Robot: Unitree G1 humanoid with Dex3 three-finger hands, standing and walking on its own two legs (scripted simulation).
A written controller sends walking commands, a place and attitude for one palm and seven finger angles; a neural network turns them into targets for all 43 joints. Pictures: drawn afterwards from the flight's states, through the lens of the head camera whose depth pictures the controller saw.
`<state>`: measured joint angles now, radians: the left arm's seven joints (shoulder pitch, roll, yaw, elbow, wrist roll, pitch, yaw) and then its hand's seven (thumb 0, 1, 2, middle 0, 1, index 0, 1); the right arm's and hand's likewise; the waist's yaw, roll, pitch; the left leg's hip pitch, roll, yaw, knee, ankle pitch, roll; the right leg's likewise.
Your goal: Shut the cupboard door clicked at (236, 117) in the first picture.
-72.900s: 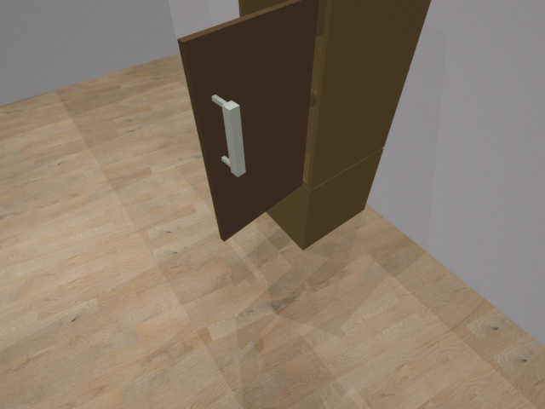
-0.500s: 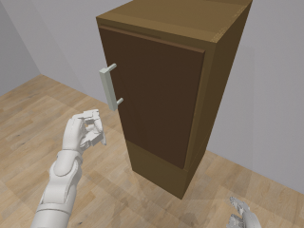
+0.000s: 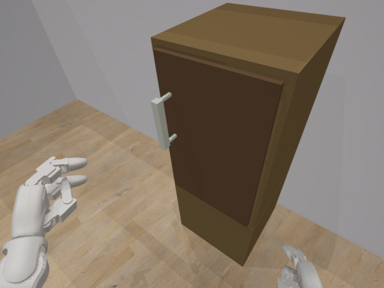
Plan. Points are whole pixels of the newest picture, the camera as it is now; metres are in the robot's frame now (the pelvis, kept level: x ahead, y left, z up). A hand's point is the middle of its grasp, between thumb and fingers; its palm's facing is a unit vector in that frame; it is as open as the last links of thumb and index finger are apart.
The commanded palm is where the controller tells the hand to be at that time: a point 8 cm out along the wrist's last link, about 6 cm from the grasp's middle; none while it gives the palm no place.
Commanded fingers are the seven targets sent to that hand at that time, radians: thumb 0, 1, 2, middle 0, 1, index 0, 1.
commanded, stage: draw the hand back to the body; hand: left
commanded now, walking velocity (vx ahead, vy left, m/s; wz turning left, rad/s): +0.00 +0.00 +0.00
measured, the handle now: (166, 121) +0.57 +0.15 +0.04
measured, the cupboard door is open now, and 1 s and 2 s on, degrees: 0 0 0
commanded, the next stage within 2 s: step back with the hand held close in 0.52 s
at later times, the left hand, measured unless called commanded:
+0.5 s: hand (42, 210) +0.19 +0.27 +0.15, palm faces +0.45 -0.81 -0.38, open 7.4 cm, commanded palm +0.14 +0.30 +0.17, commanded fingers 0.00 0.90 0.90 -0.20 -0.30 -0.20 -0.30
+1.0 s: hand (39, 211) +0.19 +0.27 +0.15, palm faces +0.36 -0.79 -0.49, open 7.5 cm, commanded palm +0.13 +0.31 +0.17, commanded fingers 0.00 0.90 0.90 -0.20 -0.30 -0.20 -0.30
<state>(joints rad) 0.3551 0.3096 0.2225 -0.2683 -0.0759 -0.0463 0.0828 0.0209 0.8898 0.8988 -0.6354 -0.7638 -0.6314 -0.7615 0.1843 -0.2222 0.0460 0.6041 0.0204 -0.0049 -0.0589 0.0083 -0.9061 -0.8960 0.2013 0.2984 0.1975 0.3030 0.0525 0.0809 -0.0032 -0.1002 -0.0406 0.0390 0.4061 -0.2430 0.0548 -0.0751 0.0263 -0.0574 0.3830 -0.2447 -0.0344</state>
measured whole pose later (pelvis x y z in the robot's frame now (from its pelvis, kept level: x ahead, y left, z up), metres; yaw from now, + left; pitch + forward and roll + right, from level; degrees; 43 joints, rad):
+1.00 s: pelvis -0.02 +0.02 -0.01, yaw -2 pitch +1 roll -1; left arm 0.54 0.41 0.38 -0.42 -0.07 -0.13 0.11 0.02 0.88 0.90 -0.21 -0.30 -0.21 -0.30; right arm 0.19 -0.26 -0.02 0.55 0.02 0.05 -0.09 0.01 -0.91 -0.90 0.20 0.30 0.20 0.30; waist 0.01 0.06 -0.02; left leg -0.26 -0.05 0.07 0.48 -0.25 0.08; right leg -0.24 0.02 -0.03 0.47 -0.24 -0.01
